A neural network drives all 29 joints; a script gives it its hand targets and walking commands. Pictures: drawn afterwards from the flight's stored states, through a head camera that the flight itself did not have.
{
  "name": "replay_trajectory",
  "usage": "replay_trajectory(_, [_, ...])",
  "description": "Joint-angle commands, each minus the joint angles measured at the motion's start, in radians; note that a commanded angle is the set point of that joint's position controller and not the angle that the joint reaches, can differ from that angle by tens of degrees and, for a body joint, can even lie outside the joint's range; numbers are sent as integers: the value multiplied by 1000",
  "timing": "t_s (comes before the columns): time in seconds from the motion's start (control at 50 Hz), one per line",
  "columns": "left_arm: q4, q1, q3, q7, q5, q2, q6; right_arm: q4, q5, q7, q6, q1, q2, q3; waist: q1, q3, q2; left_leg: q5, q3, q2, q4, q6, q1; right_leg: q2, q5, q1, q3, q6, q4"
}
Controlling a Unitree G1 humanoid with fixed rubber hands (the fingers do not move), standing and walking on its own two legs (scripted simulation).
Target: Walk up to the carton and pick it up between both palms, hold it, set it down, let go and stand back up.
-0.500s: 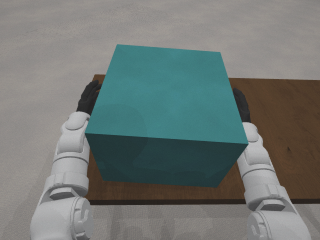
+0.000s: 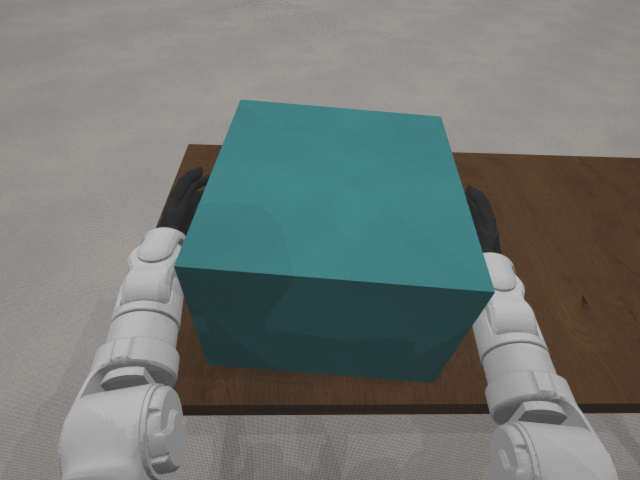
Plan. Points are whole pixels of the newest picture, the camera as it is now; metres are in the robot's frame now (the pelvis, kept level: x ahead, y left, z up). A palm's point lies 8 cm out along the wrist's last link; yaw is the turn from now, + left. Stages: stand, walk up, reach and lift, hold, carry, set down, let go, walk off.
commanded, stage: set down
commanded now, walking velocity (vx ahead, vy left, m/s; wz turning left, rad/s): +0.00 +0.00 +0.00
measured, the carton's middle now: (331, 233) +0.42 -0.02 +0.10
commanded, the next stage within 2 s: none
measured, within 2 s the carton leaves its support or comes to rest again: rests again in 1.06 s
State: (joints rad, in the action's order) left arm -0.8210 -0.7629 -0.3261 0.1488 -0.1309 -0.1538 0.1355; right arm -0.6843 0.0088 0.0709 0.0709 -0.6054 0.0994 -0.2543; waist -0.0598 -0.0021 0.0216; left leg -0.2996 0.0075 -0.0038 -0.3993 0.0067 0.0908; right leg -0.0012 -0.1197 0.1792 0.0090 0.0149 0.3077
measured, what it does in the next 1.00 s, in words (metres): stands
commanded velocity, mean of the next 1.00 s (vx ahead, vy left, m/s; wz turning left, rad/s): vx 0.00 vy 0.00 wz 0.00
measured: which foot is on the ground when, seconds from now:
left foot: down 0.00-1.00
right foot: down 0.00-1.00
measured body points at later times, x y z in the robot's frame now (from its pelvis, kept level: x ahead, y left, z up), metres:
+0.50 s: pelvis +0.00 +0.00 +0.00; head +0.01 +0.02 +0.45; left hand +0.43 +0.17 +0.11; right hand +0.39 -0.21 +0.11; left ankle -0.05 +0.10 -0.74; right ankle +0.03 -0.14 -0.75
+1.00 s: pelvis +0.01 +0.00 +0.00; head +0.03 +0.03 +0.45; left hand +0.44 +0.17 +0.09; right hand +0.39 -0.21 +0.09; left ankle -0.05 +0.10 -0.74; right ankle +0.03 -0.14 -0.75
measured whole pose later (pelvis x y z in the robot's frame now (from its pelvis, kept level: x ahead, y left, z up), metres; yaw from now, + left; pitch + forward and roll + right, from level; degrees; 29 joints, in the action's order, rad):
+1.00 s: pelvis +0.01 +0.00 +0.00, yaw +0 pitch +0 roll -2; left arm -0.97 -0.78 -0.33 0.15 -0.13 -0.17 -0.01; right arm -0.74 0.10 0.05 -0.02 -0.60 0.06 -0.32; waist -0.06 -0.03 0.02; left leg -0.31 0.01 0.00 -0.40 0.01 0.09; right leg 0.00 -0.13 0.18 0.01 0.02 0.31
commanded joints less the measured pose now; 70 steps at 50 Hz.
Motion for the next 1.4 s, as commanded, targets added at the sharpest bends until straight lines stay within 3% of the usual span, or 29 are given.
replay_trajectory(0.0, [44,-656,286,115,55,397,-63,179,112,-129,-72,-665,-479,180,-97,361,-69,374,-38,-32,109,-53,115,14,294,-320,53,5,17])
replay_trajectory(0.12, [17,-653,277,114,59,400,-90,155,130,-129,-77,-656,-499,188,-90,391,-54,414,-41,-36,102,-53,111,9,349,-338,48,6,31])
replay_trajectory(0.26, [27,-660,286,119,54,403,-106,132,133,-129,-83,-619,-492,162,-115,385,-69,421,-35,-29,99,-60,98,15,329,-325,58,5,30])
replay_trajectory(0.28, [-6,-641,248,120,43,381,-114,138,133,-126,-82,-609,-515,181,-78,364,-49,398,-46,-34,94,-48,140,4,350,-360,41,9,39])
replay_trajectory(0.3, [-3,-650,260,121,51,385,-107,134,141,-126,-77,-625,-493,157,-102,348,-49,387,-38,-32,107,-47,134,8,335,-349,53,10,38])
replay_trajectory(0.36, [-7,-647,247,126,49,382,-113,146,136,-129,-78,-614,-497,157,-89,353,-35,355,-42,-33,116,-40,147,8,325,-361,53,13,32])
replay_trajectory(0.38, [5,-644,272,123,57,406,-120,123,148,-129,-88,-583,-499,143,-119,361,-57,375,-34,-31,111,-52,140,14,330,-358,55,9,35])
replay_trajectory(0.4, [-1,-658,264,122,60,406,-130,129,145,-131,-94,-631,-514,155,-95,360,-52,385,-38,-31,106,-49,147,9,317,-349,57,12,35])
replay_trajectory(0.42, [-1,-671,284,118,59,413,-134,118,147,-128,-99,-613,-492,143,-122,373,-78,396,-33,-33,96,-60,126,12,317,-324,58,1,36])
replay_trajectory(0.46, [-13,-665,249,119,50,386,-134,105,162,-131,-93,-613,-497,125,-96,330,-55,374,-40,-29,102,-53,128,6,296,-322,59,8,30])
replay_trajectory(0.56, [-49,-638,247,127,37,382,-145,88,178,-130,-94,-586,-506,120,-107,297,-51,325,-46,-30,118,-45,169,0,290,-338,58,9,41])
replay_trajectory(0.58, [-39,-622,219,127,31,373,-142,89,178,-135,-96,-572,-510,127,-76,298,-40,330,-54,-32,124,-40,174,2,287,-356,58,12,37])
replay_trajectory(0.64, [-34,-672,238,124,33,383,-161,99,178,-135,-112,-596,-519,114,-90,339,-75,328,-47,-35,114,-46,169,-2,281,-358,50,4,42])
replay_trajectory(0.7, [-45,-652,248,113,42,406,-188,98,206,-137,-128,-588,-522,119,-99,382,-53,344,-44,-33,113,-46,182,4,314,-361,59,8,46])
replay_trajectory(0.78, [-55,-645,234,111,34,397,-207,77,198,-135,-139,-562,-530,123,-78,365,-62,381,-45,-32,106,-46,181,3,351,-375,53,12,60])
replay_trajectory(0.82, [-68,-645,243,113,38,402,-207,60,199,-140,-143,-568,-504,104,-101,350,-68,378,-37,-24,97,-57,153,9,304,-324,68,7,45])
replay_trajectory(0.84, [-77,-615,224,115,23,387,-206,52,198,-136,-141,-546,-516,110,-73,311,-66,366,-53,-30,104,-51,175,3,296,-335,55,7,42])
replay_trajectory(0.92, [-72,-616,230,111,26,401,-209,42,202,-138,-157,-553,-499,94,-84,325,-80,415,-43,-24,90,-63,138,9,316,-322,68,1,46])
replay_trajectory(0.98, [-92,-575,214,119,9,384,-210,37,207,-131,-156,-499,-521,112,-82,304,-42,392,-62,-35,91,-47,190,3,357,-366,53,11,59])
replay_trajectory(1.04, [-75,-577,216,111,7,399,-227,48,204,-136,-170,-506,-530,115,-74,340,-67,381,-52,-37,94,-45,194,-2,344,-373,50,10,63])
replay_trajectory(1.12, [-55,-613,256,81,29,418,-271,56,203,-143,-220,-551,-513,124,-63,442,-100,505,-30,-24,45,-73,138,13,376,-308,60,1,65])
replay_trajectory(1.2, [-101,-549,227,91,2,396,-263,16,213,-135,-227,-490,-503,114,-74,368,-74,469,-45,-28,62,-62,153,11,406,-338,57,3,67])
replay_trajectory(1.24, [-135,-519,187,85,-16,362,-265,-13,214,-134,-230,-492,-490,113,-34,338,-53,479,-45,-23,61,-53,171,9,394,-333,55,7,64])
replay_trajectory(1.26, [-143,-512,188,87,-21,371,-263,-18,216,-134,-227,-467,-483,90,-51,317,-59,447,-47,-21,71,-51,173,11,361,-321,57,7,63])
replay_trajectory(1.28, [-138,-510,171,86,-32,360,-259,-15,223,-136,-226,-465,-491,96,-33,310,-64,446,-51,-27,74,-48,182,7,373,-340,54,5,68])
replay_trajectory(1.3, [-110,-526,199,88,-21,381,-258,-6,237,-136,-234,-473,-485,85,-64,336,-69,448,-48,-25,70,-54,176,11,386,-334,66,8,71])
replay_trajectory(1.32, [-124,-508,175,86,-34,362,-265,-25,229,-135,-233,-459,-486,86,-41,324,-59,446,-52,-27,70,-52,186,9,381,-341,59,10,69])
replay_trajectory(1.34, [-113,-538,195,85,-25,371,-272,-33,235,-133,-243,-466,-487,75,-59,352,-64,443,-51,-28,67,-55,179,8,388,-340,57,10,70])
replay_trajectory(1.38, [-133,-496,185,85,-23,376,-269,-30,243,-134,-250,-464,-483,80,-47,314,-54,476,-46,-24,62,-55,171,13,382,-319,62,10,64])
